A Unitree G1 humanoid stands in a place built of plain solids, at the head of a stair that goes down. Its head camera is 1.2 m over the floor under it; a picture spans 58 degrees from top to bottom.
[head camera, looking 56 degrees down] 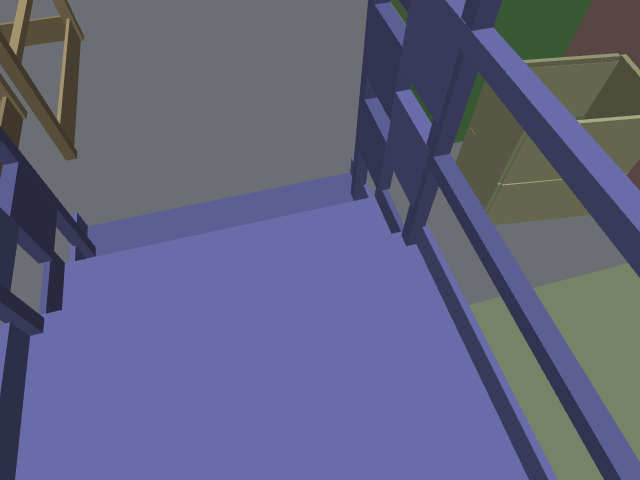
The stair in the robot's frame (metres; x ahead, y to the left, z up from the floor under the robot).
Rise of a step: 0.17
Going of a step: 0.30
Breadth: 1.25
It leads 15 degrees to the left of straight ahead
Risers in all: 3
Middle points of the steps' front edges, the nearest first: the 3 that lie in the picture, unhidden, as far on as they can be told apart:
0.69 0.28 0.00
0.98 0.36 -0.17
1.27 0.44 -0.34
